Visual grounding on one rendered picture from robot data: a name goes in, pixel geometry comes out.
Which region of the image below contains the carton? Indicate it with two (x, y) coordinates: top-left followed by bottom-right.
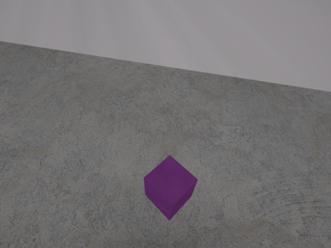
(144, 155), (198, 220)

